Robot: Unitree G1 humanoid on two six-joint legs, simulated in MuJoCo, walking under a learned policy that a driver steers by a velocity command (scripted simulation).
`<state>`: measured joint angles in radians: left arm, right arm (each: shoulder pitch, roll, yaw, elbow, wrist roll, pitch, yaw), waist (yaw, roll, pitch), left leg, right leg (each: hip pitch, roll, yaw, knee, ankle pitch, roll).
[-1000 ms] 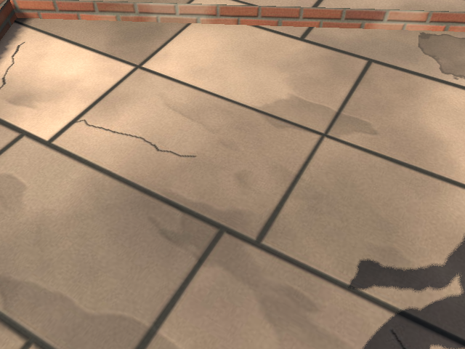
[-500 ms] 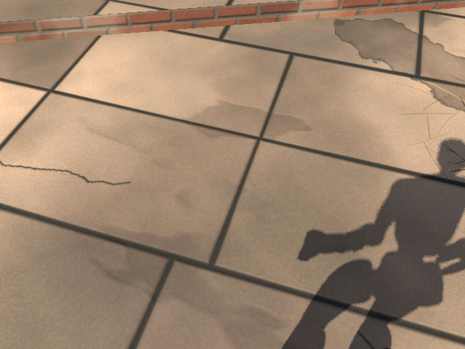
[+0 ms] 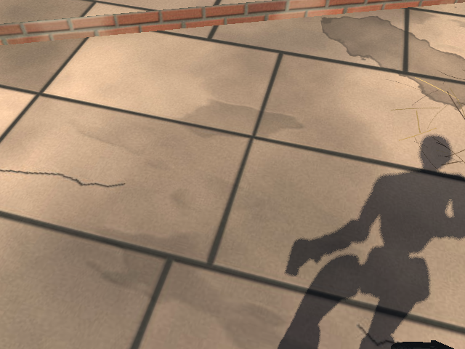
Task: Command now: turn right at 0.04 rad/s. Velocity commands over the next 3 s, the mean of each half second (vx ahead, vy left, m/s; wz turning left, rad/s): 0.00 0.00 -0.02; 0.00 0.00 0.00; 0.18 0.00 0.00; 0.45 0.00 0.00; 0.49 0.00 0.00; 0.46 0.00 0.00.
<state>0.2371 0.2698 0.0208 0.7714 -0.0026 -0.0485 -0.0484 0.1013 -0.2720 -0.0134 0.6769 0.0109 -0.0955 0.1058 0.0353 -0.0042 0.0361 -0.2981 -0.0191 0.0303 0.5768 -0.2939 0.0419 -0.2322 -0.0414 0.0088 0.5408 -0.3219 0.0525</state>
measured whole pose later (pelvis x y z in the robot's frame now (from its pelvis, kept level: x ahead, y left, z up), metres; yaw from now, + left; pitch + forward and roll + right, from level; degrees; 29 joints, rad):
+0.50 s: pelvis -0.01 +0.00 +0.00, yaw +1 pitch -1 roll +0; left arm 0.15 0.29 0.01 0.75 0.01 -0.05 -0.05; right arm 0.15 -0.29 -0.03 0.71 0.00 -0.09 0.09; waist 0.01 0.00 0.06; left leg -0.27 -0.03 0.02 0.52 -0.25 0.05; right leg -0.20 -0.05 0.00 0.50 -0.28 0.06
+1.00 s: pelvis -0.01 +0.01 +0.01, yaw +1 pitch -1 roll +0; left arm 0.15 0.30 0.00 0.83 0.01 -0.03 -0.04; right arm 0.16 -0.31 -0.02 0.76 0.00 -0.09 0.09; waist 0.02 -0.01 0.06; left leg -0.24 -0.05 0.01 0.50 -0.24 0.06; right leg -0.17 -0.07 0.00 0.47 -0.28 0.07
